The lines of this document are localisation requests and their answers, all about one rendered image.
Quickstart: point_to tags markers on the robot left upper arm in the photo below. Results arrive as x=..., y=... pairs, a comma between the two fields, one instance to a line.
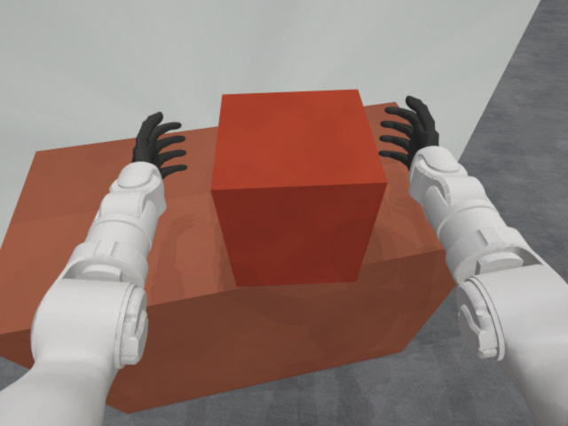
x=88, y=330

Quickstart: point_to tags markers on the left robot forearm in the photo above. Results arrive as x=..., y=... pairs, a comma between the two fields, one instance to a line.
x=121, y=235

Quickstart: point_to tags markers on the carton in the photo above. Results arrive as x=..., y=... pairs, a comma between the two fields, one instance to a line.
x=297, y=184

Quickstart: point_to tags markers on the left robot hand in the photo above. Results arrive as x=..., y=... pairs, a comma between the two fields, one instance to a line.
x=147, y=146

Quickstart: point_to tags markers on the pedestal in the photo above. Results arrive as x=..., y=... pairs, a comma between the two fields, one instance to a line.
x=206, y=336

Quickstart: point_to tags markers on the robot right upper arm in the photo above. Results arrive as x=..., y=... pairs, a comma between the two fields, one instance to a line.
x=519, y=318

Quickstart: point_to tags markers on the right robot hand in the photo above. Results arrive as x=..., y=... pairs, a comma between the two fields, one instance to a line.
x=422, y=132

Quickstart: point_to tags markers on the right robot forearm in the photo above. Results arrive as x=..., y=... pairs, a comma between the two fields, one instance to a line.
x=474, y=236

